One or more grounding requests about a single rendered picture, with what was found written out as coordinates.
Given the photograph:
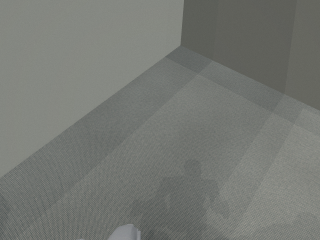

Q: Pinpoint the robot left thigh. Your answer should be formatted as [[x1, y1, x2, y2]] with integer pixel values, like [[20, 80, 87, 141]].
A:
[[108, 225, 141, 240]]

